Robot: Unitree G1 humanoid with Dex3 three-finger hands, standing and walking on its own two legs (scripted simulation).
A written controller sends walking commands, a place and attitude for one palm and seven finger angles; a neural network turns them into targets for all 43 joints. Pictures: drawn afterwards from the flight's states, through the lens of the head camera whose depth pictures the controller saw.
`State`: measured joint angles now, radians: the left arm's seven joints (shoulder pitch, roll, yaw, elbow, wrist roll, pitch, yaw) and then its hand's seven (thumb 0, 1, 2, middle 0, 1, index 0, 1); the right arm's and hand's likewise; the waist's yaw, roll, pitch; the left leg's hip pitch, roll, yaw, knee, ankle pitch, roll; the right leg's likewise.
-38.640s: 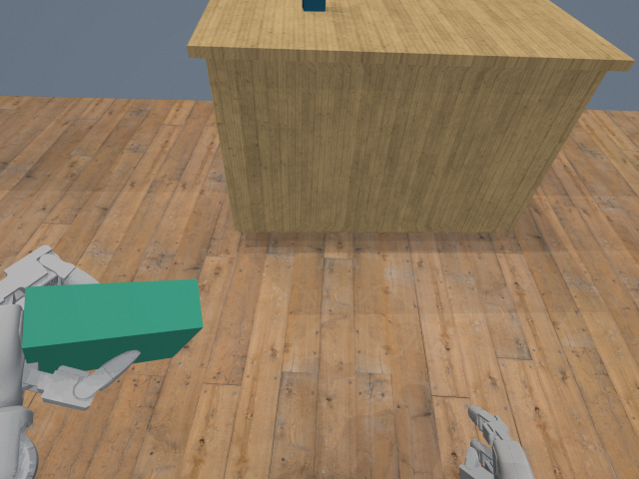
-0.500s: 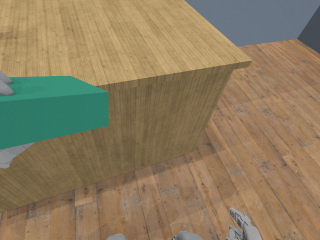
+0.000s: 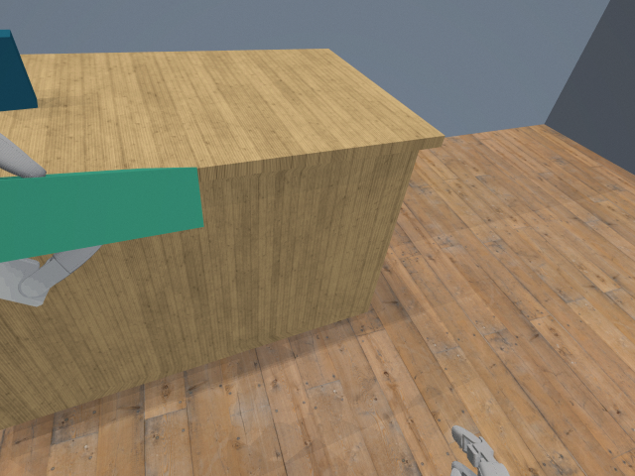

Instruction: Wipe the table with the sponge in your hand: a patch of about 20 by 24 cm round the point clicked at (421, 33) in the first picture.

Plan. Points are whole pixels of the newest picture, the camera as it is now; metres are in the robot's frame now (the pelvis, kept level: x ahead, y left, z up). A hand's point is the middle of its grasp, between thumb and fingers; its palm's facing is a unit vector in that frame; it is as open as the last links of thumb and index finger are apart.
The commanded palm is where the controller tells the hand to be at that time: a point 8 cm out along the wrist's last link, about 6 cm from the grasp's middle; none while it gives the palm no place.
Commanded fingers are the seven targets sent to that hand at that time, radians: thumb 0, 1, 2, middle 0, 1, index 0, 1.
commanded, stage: stop stepping back and stand still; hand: left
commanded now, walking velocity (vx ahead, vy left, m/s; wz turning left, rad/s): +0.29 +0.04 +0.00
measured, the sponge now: (118, 199) +0.25 +0.21 +0.27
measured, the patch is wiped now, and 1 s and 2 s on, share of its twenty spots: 0.95 0.95 0.95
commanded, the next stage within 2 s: stand and wait in 0.28 s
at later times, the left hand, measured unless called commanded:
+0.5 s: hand (65, 205) +0.21 +0.22 +0.30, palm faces +0.57 -0.77 -0.29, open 9.1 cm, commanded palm +0.14 +0.26 +0.29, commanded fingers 0.00 0.10 1.30 -1.20 -1.60 -1.20 -1.60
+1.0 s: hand (80, 203) +0.24 +0.23 +0.27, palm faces +0.51 -0.79 -0.34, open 9.1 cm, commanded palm +0.18 +0.27 +0.29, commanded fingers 0.00 0.10 1.30 -1.20 -1.60 -1.20 -1.60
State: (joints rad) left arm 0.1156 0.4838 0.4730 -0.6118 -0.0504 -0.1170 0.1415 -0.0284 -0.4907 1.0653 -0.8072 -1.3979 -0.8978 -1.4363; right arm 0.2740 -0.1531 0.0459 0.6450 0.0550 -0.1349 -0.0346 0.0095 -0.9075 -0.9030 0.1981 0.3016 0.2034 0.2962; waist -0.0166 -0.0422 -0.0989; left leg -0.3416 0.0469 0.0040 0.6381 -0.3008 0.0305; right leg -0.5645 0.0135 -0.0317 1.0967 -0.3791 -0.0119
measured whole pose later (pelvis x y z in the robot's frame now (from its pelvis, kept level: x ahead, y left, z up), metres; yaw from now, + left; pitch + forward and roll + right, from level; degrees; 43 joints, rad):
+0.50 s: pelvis -0.01 -0.03 -0.01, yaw +1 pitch -1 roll -1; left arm 0.12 0.51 0.50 -0.59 -0.05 -0.12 0.17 -0.03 -0.49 1.07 -0.81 -1.40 -0.90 -1.44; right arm 0.23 -0.21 0.01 0.61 0.04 -0.11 -0.06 0.01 -0.91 -0.90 0.20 0.30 0.20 0.30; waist -0.02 0.00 -0.03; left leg -0.35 0.06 -0.02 0.68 -0.32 -0.02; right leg -0.32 0.02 -0.05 0.61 -0.28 -0.01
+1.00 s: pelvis +0.02 -0.01 +0.01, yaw +1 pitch +0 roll -2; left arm 0.25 0.44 0.50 -0.65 -0.06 -0.15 0.15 -0.03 -0.49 1.07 -0.80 -1.41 -0.89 -1.45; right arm 0.12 -0.19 0.02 0.61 0.03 -0.08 -0.03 0.01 -0.91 -0.90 0.20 0.30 0.21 0.30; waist -0.01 0.02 0.03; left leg -0.26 0.04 0.00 0.54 -0.28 -0.01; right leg -0.21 0.02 -0.04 0.46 -0.24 0.00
